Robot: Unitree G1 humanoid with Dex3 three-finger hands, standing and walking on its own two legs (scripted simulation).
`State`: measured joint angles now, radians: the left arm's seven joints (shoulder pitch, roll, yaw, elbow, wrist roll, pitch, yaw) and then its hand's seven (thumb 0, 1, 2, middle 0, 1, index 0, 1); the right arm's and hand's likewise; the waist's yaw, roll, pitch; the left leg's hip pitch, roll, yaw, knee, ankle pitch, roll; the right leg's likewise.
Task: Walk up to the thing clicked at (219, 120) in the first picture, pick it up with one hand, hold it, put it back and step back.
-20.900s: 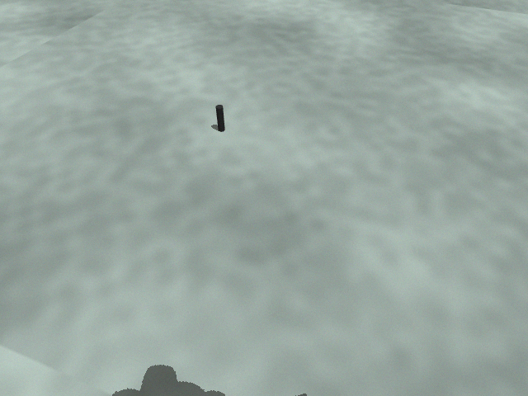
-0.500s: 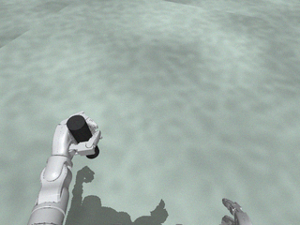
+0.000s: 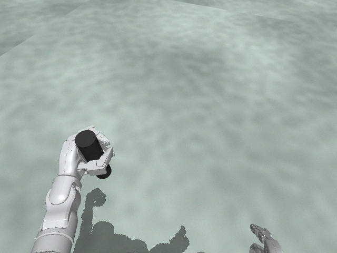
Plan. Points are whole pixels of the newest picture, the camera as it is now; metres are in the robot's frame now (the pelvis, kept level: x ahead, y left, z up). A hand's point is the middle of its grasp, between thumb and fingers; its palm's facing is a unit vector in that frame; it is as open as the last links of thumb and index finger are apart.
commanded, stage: crouch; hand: left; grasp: from the side
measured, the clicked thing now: (95, 157) +0.33 +0.18 +0.04
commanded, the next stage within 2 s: none
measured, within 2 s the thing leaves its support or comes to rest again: neither
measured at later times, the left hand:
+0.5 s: hand (106, 169) +0.33 +0.17 -0.04, palm faces +0.03 -1.00 +0.02, open 5.2 cm
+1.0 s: hand (118, 192) +0.36 +0.18 -0.29, palm faces +0.03 -1.00 -0.02, open 5.2 cm
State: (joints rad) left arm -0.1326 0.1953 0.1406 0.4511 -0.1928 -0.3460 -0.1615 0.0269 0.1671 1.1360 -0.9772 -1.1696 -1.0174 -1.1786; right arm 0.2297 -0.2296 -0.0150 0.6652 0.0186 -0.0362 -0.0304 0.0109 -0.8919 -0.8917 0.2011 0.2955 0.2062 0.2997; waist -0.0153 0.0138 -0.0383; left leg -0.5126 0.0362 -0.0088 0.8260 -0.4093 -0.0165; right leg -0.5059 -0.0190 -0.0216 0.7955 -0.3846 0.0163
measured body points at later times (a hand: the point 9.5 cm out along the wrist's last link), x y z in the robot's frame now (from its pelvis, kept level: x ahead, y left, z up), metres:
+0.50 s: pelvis -0.01 +0.00 -0.04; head +0.07 +0.02 +0.40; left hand +0.33 +0.23 -0.03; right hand +0.12 -0.26 -0.15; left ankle +0.01 +0.13 -0.70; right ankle +0.01 -0.13 -0.70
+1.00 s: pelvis -0.07 +0.00 -0.26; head +0.12 +0.02 +0.15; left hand +0.36 +0.24 -0.29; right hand +0.06 -0.26 -0.39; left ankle +0.01 +0.13 -0.70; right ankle +0.01 -0.13 -0.70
